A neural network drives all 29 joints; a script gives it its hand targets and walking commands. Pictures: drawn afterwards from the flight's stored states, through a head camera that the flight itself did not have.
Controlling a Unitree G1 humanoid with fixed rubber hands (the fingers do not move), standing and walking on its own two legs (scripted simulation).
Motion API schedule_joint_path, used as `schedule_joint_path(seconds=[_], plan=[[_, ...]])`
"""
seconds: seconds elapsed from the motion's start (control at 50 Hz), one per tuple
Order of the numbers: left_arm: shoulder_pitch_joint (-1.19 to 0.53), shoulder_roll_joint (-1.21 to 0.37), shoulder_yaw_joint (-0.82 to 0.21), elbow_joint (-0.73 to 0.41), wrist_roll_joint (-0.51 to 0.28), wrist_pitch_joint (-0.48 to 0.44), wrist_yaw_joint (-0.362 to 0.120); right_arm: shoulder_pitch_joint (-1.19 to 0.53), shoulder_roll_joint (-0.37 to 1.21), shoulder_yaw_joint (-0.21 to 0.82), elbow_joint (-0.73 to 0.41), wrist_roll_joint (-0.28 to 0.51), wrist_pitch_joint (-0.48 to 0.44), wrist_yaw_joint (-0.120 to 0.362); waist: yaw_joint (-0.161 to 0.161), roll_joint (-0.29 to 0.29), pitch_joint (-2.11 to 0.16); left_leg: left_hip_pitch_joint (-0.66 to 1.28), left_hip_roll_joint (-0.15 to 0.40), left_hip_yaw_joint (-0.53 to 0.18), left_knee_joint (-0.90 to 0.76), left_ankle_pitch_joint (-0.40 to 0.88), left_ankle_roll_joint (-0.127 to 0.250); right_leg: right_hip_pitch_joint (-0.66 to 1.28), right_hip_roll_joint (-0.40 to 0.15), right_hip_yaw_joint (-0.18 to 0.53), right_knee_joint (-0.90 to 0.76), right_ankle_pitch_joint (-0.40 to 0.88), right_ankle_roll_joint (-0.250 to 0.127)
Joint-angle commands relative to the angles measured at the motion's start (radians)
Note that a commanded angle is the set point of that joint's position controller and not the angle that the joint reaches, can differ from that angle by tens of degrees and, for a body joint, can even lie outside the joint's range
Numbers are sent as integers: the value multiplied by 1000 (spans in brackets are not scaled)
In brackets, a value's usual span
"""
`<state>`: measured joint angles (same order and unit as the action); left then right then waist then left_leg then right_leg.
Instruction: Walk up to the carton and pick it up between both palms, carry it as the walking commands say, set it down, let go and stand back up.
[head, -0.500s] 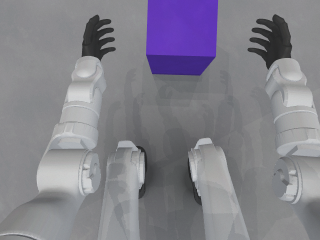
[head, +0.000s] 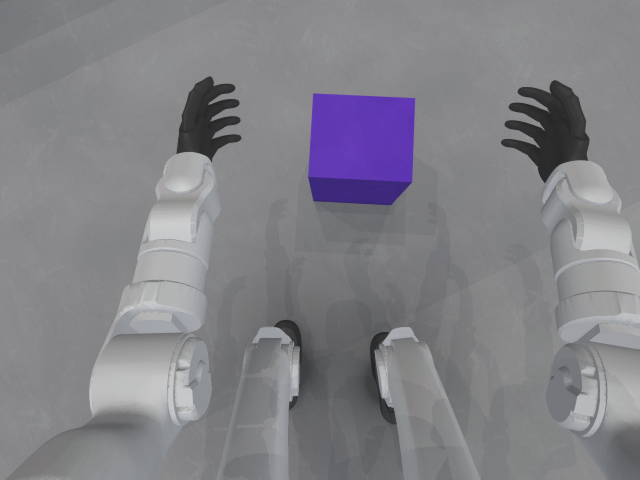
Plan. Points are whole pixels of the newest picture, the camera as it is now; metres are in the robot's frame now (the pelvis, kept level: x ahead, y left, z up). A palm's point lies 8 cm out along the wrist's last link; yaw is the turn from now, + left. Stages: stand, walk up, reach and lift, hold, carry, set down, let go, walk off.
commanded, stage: set down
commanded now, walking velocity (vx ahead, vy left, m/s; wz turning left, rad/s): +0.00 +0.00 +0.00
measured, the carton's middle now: (357, 156) +0.59 -0.06 -0.49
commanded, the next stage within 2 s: let go in 0.26 s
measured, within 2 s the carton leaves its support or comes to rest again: neither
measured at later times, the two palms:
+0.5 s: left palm (162, 193) +0.42 +0.17 -0.04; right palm (592, 189) +0.41 -0.24 -0.03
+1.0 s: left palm out of the picture +0.27 +0.24 +0.08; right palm out of the picture +0.26 -0.22 +0.09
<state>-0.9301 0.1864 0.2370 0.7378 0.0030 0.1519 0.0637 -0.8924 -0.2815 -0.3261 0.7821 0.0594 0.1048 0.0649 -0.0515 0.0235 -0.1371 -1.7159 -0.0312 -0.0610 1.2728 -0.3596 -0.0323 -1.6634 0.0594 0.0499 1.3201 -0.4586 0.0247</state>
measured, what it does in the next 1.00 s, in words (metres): rises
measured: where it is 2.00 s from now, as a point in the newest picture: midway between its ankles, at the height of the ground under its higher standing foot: (337, 386)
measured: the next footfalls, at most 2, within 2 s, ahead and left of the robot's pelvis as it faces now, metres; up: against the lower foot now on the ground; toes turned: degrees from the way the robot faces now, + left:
none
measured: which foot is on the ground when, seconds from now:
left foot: down 0.00-1.00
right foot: down 0.00-1.00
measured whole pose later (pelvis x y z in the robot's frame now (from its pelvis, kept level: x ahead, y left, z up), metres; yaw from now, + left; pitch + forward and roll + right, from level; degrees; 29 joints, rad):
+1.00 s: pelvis +0.09 +0.01 +0.16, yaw +0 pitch +8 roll +0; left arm 0.17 0.20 0.07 0.47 0.01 0.01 -0.03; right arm 0.18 -0.19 -0.06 0.48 0.00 -0.01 0.07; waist -0.02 -0.02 -0.01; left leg -0.40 -0.02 -0.05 0.50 -0.24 0.00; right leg -0.33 0.02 0.08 0.49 -0.30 0.01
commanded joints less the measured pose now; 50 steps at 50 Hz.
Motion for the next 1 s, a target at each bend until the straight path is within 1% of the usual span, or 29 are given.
schedule_joint_path(seconds=[0.0, 0.08, 0.14, 0.18, 0.26, 0.34, 0.38, 0.42, 0.46, 0.5, 0.54, 0.58, 0.62, 0.68, 0.74, 0.78, 0.86, 0.92, 0.98], plan=[[-176, 56, 4, -113, 11, -27, -6, -148, -137, -27, -99, -9, -31, 8, -34, 21, -902, 789, -39, 75, -127, 301, -15, 385, 20, -104, -238, 375, 34], [-162, 40, 5, -112, 28, -37, -10, -133, -130, -29, -86, -20, -47, 17, -31, 25, -857, 864, -30, 63, -216, 335, -15, 431, 17, -98, -326, 398, 37], [-144, 16, 15, -53, 54, -47, -9, -114, -104, -29, -32, -44, -62, 20, -32, 15, -756, 850, -24, 57, -256, 330, -16, 426, 8, -97, -370, 386, 38], [-121, 10, 29, -24, 75, -56, -9, -94, -89, -31, -12, -59, -71, 20, -29, 10, -725, 847, -24, 55, -273, 344, -17, 436, 7, -95, -387, 399, 39], [-67, 7, 53, -17, 111, -70, -5, -58, -85, -36, -17, -99, -85, 21, -12, 11, -766, 886, -27, 53, -279, 417, -18, 493, 11, -89, -389, 472, 38], [27, -7, 41, -96, 123, -65, 12, 14, -102, -21, -90, -131, -79, 28, -5, 10, -912, 992, -30, 54, -290, 522, -16, 619, 21, -90, -386, 577, 40], [133, -19, 19, -168, 126, -60, 20, 116, -106, 1, -141, -132, -73, 32, -5, 2, -970, 1060, -32, 56, -310, 567, -15, 710, 20, -87, -403, 626, 40], [220, -19, -8, -248, 128, -56, 19, 210, -109, 24, -200, -126, -69, 34, -16, -18, -982, 1096, -36, 56, -338, 578, -10, 797, 15, -77, -429, 654, 39], [309, -11, -39, -313, 119, -53, 13, 291, -108, 49, -268, -127, -66, 38, -32, -46, -955, 1103, -37, 58, -374, 549, -4, 880, 11, -65, -463, 663, 33], [391, -2, -67, -364, 99, -56, 3, 379, -97, 77, -317, -125, -65, 41, -41, -59, -896, 1100, -40, 61, -419, 503, -3, 955, 7, -52, -501, 659, 25], [452, 3, -88, -385, 82, -64, -8, 455, -82, 96, -339, -113, -68, 44, -39, -49, -786, 1095, -40, 62, -464, 444, -2, 986, 2, -42, -539, 621, 18], [522, -2, -101, -370, 74, -74, -18, 519, -63, 114, -339, -94, -76, 49, -28, -37, -662, 1103, -38, 63, -509, 383, 0, 1000, -4, -36, -579, 563, 14], [594, -6, -109, -339, 69, -86, -27, 580, -43, 136, -326, -76, -85, 52, -12, -36, -545, 1118, -34, 63, -550, 329, 0, 1022, -10, -31, -617, 512, 13], [699, 10, -105, -303, 66, -107, -38, 683, -26, 156, -309, -62, -101, 50, 12, -42, -425, 1168, -29, 68, -603, 288, 4, 1088, -18, -29, -666, 480, 17], [797, 36, -103, -280, 58, -130, -51, 785, -10, 178, -313, -63, -116, 40, 29, -47, -336, 1252, -28, 69, -650, 295, 10, 1166, -22, -26, -720, 489, 22], [877, 49, -106, -281, 51, -147, -62, 866, 0, 198, -328, -66, -126, 31, 36, -48, -297, 1333, -29, 68, -678, 330, 12, 1220, -23, -22, -757, 517, 24], [1011, 59, -129, -326, 30, -172, -81, 997, -1, 225, -374, -64, -141, 11, 34, -42, -207, 1506, -35, 63, -732, 417, 8, 1293, -18, -22, -834, 561, 25], [1049, 77, -147, -363, 6, -170, -92, 1032, -10, 234, -398, -61, -135, 5, 34, -30, -115, 1591, -35, 57, -772, 451, 3, 1314, -11, -31, -885, 534, 20], [1078, 92, -160, -380, -17, -154, -101, 1050, -14, 242, -410, -60, -119, 7, 37, -16, -33, 1654, -25, 48, -813, 450, -1, 1350, -6, -40, -927, 477, 11]])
